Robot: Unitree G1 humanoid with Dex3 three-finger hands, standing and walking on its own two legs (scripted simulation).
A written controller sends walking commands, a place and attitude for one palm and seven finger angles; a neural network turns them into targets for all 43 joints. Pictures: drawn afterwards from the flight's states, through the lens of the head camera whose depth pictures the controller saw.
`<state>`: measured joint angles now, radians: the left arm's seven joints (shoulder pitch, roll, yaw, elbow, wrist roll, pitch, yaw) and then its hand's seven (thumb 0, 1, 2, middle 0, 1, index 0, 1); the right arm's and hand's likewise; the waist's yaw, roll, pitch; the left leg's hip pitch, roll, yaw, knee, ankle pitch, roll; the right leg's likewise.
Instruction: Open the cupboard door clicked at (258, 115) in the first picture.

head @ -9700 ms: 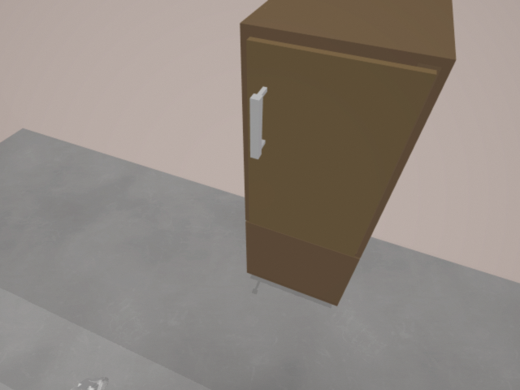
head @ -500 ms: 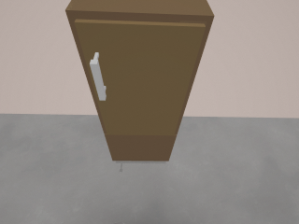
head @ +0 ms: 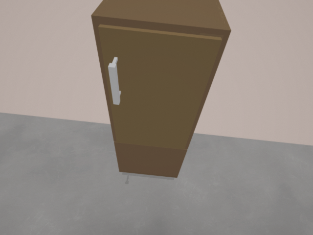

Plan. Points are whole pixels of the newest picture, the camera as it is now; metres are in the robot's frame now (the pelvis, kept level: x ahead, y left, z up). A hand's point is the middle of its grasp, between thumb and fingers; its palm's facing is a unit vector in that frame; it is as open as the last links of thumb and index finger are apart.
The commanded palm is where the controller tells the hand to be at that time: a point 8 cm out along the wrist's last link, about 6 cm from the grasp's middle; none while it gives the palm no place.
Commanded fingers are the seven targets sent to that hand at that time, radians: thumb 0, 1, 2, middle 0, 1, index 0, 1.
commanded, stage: come to a stop and stand still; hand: left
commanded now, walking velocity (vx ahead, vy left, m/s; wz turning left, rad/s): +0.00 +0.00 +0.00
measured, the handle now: (116, 81) +0.56 +0.20 +0.06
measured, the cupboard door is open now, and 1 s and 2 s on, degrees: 0 0 0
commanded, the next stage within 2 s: look again from close up in 0.36 s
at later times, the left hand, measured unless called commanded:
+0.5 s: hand out of the picture -0.01 +0.17 -0.18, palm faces +0.02 -0.99 -0.15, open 7.4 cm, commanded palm none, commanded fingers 0.00 0.90 0.90 -0.20 -0.30 -0.20 -0.30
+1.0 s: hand out of the picture +0.01 +0.17 -0.16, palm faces -0.01 -0.98 -0.21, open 7.4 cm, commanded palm none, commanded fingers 0.00 0.90 0.90 -0.20 -0.30 -0.20 -0.30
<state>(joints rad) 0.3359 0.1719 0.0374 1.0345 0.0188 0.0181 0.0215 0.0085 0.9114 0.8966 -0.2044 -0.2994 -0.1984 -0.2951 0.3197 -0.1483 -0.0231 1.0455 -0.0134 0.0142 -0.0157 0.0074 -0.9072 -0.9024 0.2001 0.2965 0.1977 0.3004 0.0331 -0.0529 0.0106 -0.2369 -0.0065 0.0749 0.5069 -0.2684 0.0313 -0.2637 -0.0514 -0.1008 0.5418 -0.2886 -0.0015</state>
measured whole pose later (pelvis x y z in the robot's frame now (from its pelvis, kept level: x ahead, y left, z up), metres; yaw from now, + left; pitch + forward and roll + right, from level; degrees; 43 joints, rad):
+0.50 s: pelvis +0.00 +0.02 +0.00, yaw -1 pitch -1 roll -1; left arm 0.30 0.13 -0.01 1.12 0.02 -0.01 0.04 0.01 0.91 0.90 -0.20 -0.30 -0.20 -0.29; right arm 0.31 -0.14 0.01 1.09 -0.01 -0.01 -0.03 0.01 -0.93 -0.90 0.20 0.30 0.20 0.30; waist 0.02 -0.01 0.01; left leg -0.20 -0.02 0.09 0.47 -0.26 0.06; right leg -0.21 -0.05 -0.08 0.45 -0.23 0.03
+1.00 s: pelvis +0.01 +0.00 +0.01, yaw -1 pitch -1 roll +1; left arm 0.28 0.14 -0.02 1.11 0.01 -0.02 0.03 0.01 0.92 0.90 -0.20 -0.30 -0.20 -0.29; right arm 0.30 -0.16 0.02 1.09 -0.01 -0.03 -0.02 0.01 -0.91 -0.90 0.20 0.30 0.20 0.30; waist 0.00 0.03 0.02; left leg -0.17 -0.02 0.10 0.43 -0.26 0.04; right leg -0.21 -0.05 -0.07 0.49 -0.26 0.01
